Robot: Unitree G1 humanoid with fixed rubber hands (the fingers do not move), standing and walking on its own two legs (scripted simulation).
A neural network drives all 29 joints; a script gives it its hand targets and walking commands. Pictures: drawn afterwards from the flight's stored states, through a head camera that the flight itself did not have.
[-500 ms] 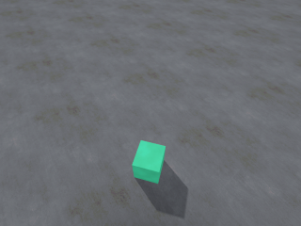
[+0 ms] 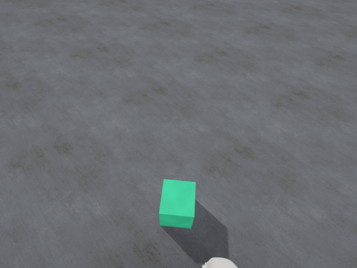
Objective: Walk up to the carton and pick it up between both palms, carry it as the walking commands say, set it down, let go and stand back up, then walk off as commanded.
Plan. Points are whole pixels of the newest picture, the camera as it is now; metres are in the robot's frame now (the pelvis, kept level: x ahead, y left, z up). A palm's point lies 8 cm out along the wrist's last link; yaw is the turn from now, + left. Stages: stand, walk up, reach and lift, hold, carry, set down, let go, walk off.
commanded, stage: walk up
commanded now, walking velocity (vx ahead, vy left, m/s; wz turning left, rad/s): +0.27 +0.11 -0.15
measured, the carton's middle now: (177, 204) +0.50 -0.02 -0.68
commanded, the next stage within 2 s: none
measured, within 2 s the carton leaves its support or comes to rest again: neither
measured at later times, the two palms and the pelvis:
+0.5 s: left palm (88, 238) +0.21 +0.23 -0.12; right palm (290, 256) +0.16 -0.29 -0.15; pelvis +0.13 -0.03 +0.00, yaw -1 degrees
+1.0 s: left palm (83, 260) +0.16 +0.24 -0.14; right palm (299, 258) +0.15 -0.30 -0.12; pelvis +0.07 -0.02 -0.01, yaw -2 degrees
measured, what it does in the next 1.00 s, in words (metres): steps on the spot: right foot, then left foot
